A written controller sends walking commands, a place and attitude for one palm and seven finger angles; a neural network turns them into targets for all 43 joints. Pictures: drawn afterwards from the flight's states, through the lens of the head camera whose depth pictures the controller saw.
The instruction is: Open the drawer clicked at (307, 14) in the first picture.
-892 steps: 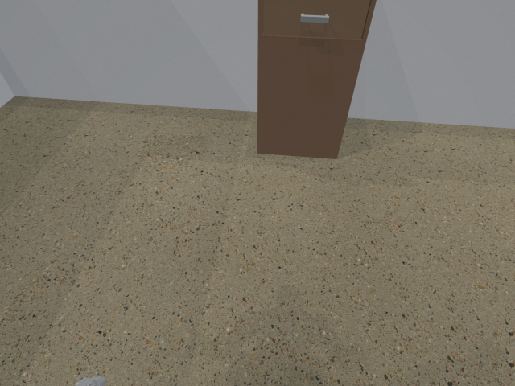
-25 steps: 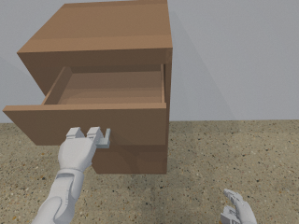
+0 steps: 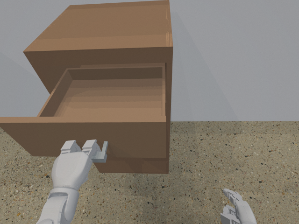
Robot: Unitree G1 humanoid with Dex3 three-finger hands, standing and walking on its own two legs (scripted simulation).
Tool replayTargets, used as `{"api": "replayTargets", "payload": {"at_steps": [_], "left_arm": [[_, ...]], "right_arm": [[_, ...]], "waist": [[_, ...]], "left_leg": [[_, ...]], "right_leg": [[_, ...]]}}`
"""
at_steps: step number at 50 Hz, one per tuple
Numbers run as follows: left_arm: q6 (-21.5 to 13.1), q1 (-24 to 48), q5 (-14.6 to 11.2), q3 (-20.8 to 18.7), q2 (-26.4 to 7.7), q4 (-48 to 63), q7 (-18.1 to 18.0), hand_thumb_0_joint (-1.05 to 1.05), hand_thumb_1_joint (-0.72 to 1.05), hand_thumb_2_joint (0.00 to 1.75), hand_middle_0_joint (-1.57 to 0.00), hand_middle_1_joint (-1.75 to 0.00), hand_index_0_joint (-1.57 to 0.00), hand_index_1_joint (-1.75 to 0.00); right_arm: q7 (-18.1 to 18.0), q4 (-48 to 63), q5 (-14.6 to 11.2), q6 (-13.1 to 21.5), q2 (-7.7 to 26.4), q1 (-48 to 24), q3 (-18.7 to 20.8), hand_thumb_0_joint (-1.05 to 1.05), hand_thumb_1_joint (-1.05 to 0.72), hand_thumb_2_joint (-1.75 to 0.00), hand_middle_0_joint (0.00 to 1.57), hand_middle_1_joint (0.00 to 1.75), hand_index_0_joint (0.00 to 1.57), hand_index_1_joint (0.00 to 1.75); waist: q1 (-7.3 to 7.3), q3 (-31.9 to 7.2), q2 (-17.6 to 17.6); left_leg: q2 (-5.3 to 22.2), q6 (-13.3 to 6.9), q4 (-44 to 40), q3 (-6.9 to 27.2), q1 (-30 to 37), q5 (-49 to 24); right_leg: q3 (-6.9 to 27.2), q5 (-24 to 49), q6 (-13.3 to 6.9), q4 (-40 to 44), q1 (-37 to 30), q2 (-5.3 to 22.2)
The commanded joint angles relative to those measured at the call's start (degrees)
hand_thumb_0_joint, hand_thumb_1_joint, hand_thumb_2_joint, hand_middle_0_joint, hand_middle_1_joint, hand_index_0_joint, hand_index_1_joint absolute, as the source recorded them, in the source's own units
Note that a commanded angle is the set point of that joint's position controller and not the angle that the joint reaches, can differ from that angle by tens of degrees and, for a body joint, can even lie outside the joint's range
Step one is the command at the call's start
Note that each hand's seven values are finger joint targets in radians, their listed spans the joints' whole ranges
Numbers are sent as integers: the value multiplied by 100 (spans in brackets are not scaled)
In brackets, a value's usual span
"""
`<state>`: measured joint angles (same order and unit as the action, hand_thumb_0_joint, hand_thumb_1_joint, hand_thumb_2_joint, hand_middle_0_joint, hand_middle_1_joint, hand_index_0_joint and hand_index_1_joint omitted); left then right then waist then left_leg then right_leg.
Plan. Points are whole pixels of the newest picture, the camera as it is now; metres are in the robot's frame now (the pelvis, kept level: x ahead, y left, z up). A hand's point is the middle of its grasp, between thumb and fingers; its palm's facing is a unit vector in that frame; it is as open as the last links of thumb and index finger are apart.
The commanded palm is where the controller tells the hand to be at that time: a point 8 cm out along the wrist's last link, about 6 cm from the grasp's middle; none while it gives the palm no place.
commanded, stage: pull the drawer open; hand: left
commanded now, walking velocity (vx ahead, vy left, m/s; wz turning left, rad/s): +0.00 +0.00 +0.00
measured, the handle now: (86, 150) +0.29 +0.21 +0.04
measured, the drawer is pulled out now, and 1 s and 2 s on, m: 0.25 0.30 0.29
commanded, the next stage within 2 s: open the thumb to release the handle in 0.54 s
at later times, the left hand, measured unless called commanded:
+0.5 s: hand (77, 193) +0.19 +0.20 +0.02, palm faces +0.03 -0.13 -0.99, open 5.8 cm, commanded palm +0.14 +0.22 +0.08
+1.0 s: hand (77, 189) +0.20 +0.21 +0.03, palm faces +0.05 -0.12 -0.99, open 9.1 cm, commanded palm +0.17 +0.21 +0.08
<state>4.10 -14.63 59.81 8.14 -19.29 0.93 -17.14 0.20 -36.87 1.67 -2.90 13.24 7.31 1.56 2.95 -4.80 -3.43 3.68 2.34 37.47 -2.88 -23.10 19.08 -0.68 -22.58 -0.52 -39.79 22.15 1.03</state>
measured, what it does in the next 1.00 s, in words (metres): stands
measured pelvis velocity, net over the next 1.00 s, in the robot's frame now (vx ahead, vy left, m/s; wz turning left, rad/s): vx -0.01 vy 0.00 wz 0.01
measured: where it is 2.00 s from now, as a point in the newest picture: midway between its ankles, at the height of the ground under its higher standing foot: outside the picture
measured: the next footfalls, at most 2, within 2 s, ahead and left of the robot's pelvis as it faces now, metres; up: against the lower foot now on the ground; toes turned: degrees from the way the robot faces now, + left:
none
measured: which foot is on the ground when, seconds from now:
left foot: down 0.00-1.00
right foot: down 0.00-1.00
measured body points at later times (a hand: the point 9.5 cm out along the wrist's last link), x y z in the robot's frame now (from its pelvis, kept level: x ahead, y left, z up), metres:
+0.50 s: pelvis +0.00 +0.00 -0.01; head +0.01 -0.03 +0.44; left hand +0.18 +0.21 +0.08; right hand +0.21 -0.21 -0.10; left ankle +0.00 +0.15 -0.72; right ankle -0.02 -0.11 -0.72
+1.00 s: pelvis -0.01 +0.00 +0.00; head +0.00 -0.04 +0.44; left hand +0.19 +0.21 +0.08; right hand +0.20 -0.21 -0.11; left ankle +0.00 +0.15 -0.72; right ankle -0.03 -0.11 -0.72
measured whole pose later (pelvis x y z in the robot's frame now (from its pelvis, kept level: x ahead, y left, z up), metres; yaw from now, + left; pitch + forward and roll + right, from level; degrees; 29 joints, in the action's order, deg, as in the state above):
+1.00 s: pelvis -0.01 +0.00 +0.00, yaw +1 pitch +4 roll +1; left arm 5.0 -20.6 59.7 9.7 -19.6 6.7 -19.6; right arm -1.1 -37.5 1.7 -3.8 12.2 5.3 0.0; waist 4.7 -4.2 -3.6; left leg 3.6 2.3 39.5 -2.0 -24.0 19.3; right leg -1.2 -23.0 -0.6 -41.9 22.8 1.1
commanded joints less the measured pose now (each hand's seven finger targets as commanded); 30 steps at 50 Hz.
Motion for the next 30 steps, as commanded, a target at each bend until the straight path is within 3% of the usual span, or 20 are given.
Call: {"api": "replayTargets", "payload": {"at_steps": [1,3,6,8,9,16,18,21,23,26,28,30], "left_arm": [[-38,101,-52,-544,-627,1330,-299,0,90,90,-40,-135,-40,-135],[-48,-191,-81,-733,-800,1501,-298,0,90,90,-40,-135,-40,-135],[-94,-562,-103,-616,-653,1674,-298,0,90,90,-40,-135,-40,-135],[-123,-831,-110,-870,-899,1813,-328,0,90,90,-40,-135,-40,-135],[-121,-839,-87,-720,-755,1885,-341,0,90,90,-40,-135,-40,-135],[-186,-1170,-40,-790,-764,1989,-474,0,90,90,-40,-135,-40,-135],[-196,-1281,-68,-980,-916,2014,-507,0,90,90,-40,-135,-40,-135],[-199,-1531,-70,-878,-814,2077,-529,0,90,90,-40,-135,-40,-135],[-197,-1744,-123,-1095,-973,2054,-516,0,90,90,-40,-135,-40,-135],[-217,-2151,-160,-1095,-934,2152,-498,0,90,90,-40,-135,-40,-135],[-220,-2474,-204,-1173,-992,2353,-532,0,90,90,-40,-135,-40,-135],[-236,-2736,-234,-982,-800,2458,-530,0,90,90,-40,-135,-40,-135]], "right_arm": [[-34,986,-20,341,463,-872,159,0,-90,-90,20,30,20,30],[-30,1014,-19,337,474,-892,164,0,-90,-90,20,30,20,30],[14,1053,-7,342,437,-915,142,0,-90,-90,20,30,20,30],[18,1082,-4,321,463,-973,135,0,-90,-90,20,30,20,30],[37,1110,20,321,435,-972,106,0,-90,-90,20,30,20,30],[62,1129,53,307,398,-989,106,0,-90,-90,20,30,20,30],[54,1115,48,288,417,-994,113,0,-90,-90,20,30,20,30],[74,1141,62,293,388,-998,87,0,-90,-90,20,30,20,30],[67,1144,36,281,408,-1011,84,0,-90,-90,20,30,20,30],[93,1186,31,287,385,-1035,58,0,-90,-90,20,30,20,30],[135,1252,24,266,424,-1043,49,0,-90,-90,20,30,20,30],[214,1271,15,261,407,-1005,54,0,-90,-90,20,30,20,30]], "waist": [[157,-951,463],[228,-1049,424],[220,-929,430],[264,-874,364],[246,-882,333],[226,-751,343],[251,-782,339],[257,-736,410],[329,-790,395],[371,-692,396],[410,-866,151],[360,-775,256]], "left_leg": [[-512,-332,-219,-41,662,-1716],[-515,-311,-218,-47,673,-1794],[-514,-324,-175,-50,609,-1772],[-519,-300,-174,-48,558,-1737],[-520,-315,-144,-47,558,-1647],[-511,-318,-18,-18,515,-1488],[-508,-296,-31,-8,497,-1453],[-508,-308,28,2,468,-1468],[-508,-283,-15,-3,418,-1453],[-510,-293,6,-30,327,-1527],[-486,-262,20,-33,356,-1745],[-456,-283,77,-26,327,-1909]], "right_leg": [[-77,2294,-87,528,-290,-278],[-39,2428,-103,518,-426,-275],[-43,2463,-85,472,-344,-265],[17,2475,-106,485,-376,-271],[3,2350,-91,462,-281,-246],[35,2119,-104,424,-30,-275],[85,2096,-118,452,-88,-284],[68,2145,-103,385,-18,-274],[116,2188,-119,409,-171,-283],[130,2400,-105,359,-208,-272],[158,2601,-132,302,-335,-276],[111,2748,-114,227,-249,-277]]}}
